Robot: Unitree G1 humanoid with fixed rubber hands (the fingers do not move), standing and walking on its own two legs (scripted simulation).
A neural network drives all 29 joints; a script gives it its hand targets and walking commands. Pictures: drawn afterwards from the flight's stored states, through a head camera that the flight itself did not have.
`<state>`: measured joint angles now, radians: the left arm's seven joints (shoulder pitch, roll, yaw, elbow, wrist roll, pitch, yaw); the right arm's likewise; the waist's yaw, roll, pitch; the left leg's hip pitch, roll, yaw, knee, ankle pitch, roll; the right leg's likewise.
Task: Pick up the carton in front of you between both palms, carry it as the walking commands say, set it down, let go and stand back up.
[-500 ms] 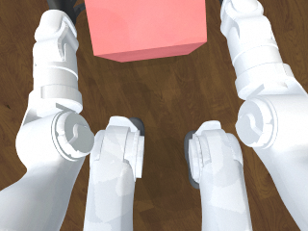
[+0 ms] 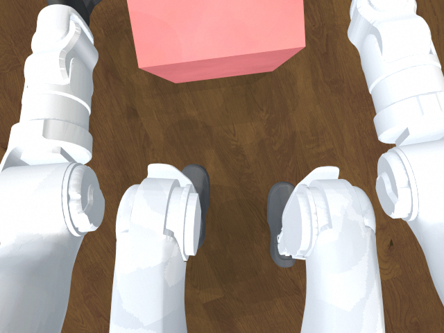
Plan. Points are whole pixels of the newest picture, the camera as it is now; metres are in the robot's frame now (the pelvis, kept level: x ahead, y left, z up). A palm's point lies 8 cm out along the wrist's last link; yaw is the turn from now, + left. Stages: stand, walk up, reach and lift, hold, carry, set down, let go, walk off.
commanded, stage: set down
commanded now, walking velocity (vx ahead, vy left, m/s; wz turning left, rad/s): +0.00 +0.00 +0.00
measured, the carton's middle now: (215, 5) +0.57 +0.06 -0.25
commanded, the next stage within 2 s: let go in 0.88 s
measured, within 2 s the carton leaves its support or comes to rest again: neither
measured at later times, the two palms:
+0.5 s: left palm out of the picture +0.51 +0.26 +0.03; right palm out of the picture +0.58 -0.13 +0.02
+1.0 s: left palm out of the picture +0.50 +0.27 +0.17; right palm out of the picture +0.57 -0.13 +0.17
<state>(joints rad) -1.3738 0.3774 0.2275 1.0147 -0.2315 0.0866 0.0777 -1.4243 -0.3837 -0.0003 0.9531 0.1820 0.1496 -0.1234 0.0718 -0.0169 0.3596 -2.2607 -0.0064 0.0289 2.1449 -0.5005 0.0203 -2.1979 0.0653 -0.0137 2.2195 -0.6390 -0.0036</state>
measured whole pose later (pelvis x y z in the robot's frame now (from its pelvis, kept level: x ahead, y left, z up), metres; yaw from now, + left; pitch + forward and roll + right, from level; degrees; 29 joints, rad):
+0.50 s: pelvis +0.01 +0.01 +0.13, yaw -1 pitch +45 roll -1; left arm -1.17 0.29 0.31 0.83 -0.11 0.19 0.05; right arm -1.28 -0.33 -0.18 0.92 0.06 0.22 -0.09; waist 0.11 -0.02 0.02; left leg -2.06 -0.03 0.00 1.70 -0.44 0.02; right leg -2.00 0.07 0.01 1.75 -0.55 0.01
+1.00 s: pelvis +0.04 +0.01 +0.27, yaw -1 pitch +44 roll -1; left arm -0.99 0.24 0.37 0.81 0.01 0.15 -0.03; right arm -1.12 -0.25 -0.25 0.92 -0.07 0.18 -0.04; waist 0.10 -0.03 -0.07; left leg -1.61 -0.03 -0.01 1.13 -0.30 0.01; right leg -1.56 0.07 0.05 1.17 -0.38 0.01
